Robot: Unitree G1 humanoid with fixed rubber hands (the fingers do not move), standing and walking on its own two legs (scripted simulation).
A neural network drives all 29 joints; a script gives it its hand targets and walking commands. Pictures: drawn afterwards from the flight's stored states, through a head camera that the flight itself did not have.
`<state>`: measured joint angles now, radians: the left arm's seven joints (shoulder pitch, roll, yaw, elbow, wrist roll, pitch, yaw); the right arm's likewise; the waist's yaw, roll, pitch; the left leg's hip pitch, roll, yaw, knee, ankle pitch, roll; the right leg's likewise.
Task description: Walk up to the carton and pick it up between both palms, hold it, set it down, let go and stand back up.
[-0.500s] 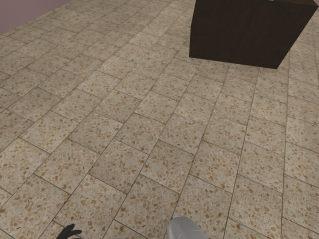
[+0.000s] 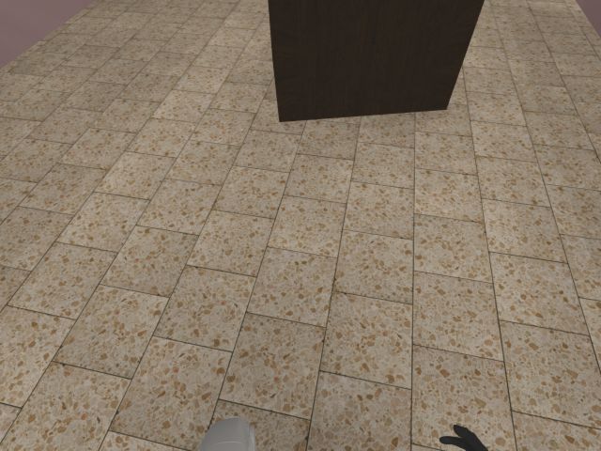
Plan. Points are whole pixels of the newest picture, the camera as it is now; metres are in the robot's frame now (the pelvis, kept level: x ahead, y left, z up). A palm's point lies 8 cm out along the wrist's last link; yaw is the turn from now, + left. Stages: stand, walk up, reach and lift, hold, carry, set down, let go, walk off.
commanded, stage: walk up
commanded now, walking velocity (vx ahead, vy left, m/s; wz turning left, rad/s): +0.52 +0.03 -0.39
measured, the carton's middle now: out of the picture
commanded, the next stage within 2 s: none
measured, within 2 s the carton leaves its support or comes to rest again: neither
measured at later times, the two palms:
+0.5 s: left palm (159, 317) +0.34 +0.26 -0.14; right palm (443, 400) +0.20 -0.21 -0.12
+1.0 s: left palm (222, 246) +0.48 +0.16 -0.11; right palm (465, 244) +0.49 -0.33 -0.14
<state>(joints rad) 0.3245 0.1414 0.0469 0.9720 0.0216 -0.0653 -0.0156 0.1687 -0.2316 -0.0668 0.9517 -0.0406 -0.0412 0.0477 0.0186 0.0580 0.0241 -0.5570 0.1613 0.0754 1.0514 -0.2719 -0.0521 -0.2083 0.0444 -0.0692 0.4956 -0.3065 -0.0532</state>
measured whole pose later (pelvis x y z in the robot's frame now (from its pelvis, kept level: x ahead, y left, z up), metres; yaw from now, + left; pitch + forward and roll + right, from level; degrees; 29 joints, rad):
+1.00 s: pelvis +0.45 -0.08 +0.01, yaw -9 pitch -1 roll +1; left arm 0.32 0.15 0.07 1.04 0.02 -0.09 0.01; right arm 0.17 -0.24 -0.08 0.99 -0.04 -0.01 0.03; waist 0.03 0.07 0.06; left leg -0.57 0.15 0.05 0.97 -0.17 -0.03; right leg -0.19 -0.03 -0.14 0.47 -0.26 -0.04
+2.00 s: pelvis +0.90 -0.15 -0.01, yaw -10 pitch -1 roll -2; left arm 0.44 0.14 0.07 1.13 0.02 -0.06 -0.01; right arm 0.06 -0.18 -0.06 0.93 -0.04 -0.04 0.04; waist 0.08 0.01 0.03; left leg -0.41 0.11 0.14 0.59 -0.21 -0.03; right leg -0.09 -0.07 -0.16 0.52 -0.41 0.04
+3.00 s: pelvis +1.29 -0.25 +0.00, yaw -12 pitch -2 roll +0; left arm 0.30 0.19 0.06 1.07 0.03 0.00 -0.01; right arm 0.18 -0.13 -0.03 0.99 -0.03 -0.05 -0.01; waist 0.04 -0.05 0.06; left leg -0.26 0.06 0.16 0.59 -0.29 0.02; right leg -0.39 -0.09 -0.07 1.00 -0.43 0.03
